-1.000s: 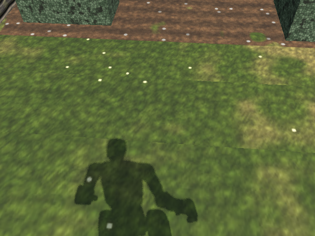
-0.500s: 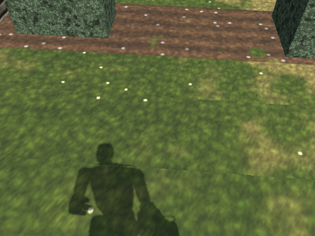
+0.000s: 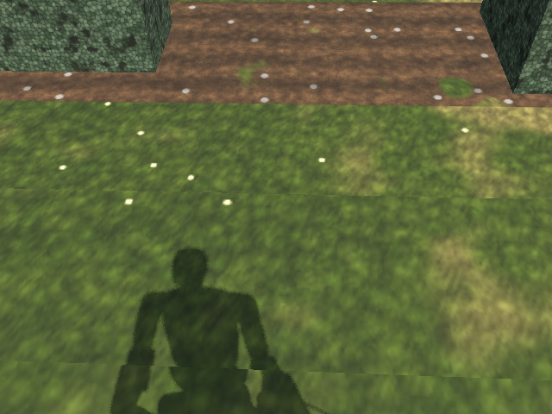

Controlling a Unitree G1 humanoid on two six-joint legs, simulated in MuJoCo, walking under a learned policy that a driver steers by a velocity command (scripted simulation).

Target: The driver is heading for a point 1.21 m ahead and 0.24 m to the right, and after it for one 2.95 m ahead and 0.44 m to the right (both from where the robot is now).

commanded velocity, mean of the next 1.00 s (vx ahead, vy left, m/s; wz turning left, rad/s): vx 0.16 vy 0.00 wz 0.00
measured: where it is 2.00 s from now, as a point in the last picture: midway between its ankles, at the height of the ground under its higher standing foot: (297, 398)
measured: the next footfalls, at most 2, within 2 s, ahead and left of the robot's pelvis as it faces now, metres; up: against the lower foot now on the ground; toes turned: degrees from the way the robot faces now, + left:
left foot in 0.26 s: +0.35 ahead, +0.14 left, +0.00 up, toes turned +2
right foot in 0.52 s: +0.24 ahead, -0.10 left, +0.00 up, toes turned -4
